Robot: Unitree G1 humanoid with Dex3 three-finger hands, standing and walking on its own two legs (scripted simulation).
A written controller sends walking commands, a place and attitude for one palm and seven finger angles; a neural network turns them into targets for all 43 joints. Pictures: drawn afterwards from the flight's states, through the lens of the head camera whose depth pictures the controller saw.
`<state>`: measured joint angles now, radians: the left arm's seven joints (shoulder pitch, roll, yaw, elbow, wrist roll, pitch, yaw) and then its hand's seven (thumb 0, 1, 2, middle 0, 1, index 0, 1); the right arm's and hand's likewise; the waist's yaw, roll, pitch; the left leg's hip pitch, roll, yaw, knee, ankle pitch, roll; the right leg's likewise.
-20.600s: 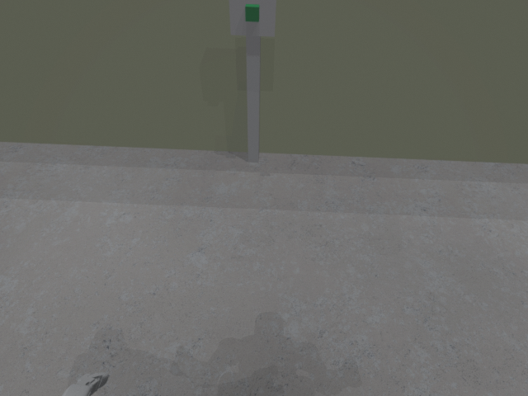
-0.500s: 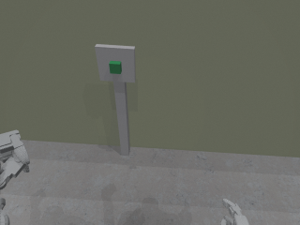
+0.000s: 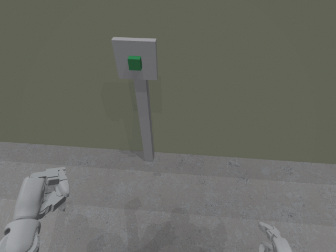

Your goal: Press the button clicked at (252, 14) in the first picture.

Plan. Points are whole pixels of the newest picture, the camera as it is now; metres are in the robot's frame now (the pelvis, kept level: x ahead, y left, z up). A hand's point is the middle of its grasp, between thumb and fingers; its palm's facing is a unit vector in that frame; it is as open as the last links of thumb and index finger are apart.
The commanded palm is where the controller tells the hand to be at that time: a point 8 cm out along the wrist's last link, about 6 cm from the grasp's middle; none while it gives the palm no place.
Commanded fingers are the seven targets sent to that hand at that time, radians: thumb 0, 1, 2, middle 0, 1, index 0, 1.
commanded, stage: let the arm hang, fingers relaxed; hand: left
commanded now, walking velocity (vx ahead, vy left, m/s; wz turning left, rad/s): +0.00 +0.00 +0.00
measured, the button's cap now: (135, 62) +0.82 +0.21 +0.04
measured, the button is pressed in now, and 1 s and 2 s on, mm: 0 0 0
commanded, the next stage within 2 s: stand and wait in 1.02 s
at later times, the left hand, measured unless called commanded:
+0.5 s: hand out of the picture -0.07 +0.23 -0.16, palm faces +0.02 -0.95 -0.31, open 5.5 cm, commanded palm none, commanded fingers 0.00 0.90 0.90 -0.20 -0.30 -0.20 -0.30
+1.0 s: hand out of the picture +0.11 +0.20 -0.15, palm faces -0.02 -0.96 -0.26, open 7.3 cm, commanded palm none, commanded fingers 0.00 0.90 0.90 -0.20 -0.30 -0.20 -0.30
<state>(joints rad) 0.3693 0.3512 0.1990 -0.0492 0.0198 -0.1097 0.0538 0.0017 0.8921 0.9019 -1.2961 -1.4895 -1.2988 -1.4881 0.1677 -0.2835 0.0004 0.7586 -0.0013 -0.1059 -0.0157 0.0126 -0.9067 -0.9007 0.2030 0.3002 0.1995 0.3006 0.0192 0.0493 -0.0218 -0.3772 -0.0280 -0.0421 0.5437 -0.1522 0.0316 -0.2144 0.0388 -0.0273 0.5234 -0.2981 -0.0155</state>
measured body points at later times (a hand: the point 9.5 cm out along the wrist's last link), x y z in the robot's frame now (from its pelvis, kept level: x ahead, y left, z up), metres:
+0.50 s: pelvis -0.01 +0.00 +0.01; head +0.01 +0.00 +0.46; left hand -0.07 +0.28 -0.13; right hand +0.02 -0.27 -0.14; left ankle +0.08 +0.09 -0.73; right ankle -0.01 -0.11 -0.73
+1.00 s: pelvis +0.04 -0.01 +0.01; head +0.05 -0.01 +0.46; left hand +0.11 +0.25 -0.13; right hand +0.08 -0.28 -0.14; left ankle +0.08 +0.09 -0.73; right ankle -0.01 -0.11 -0.73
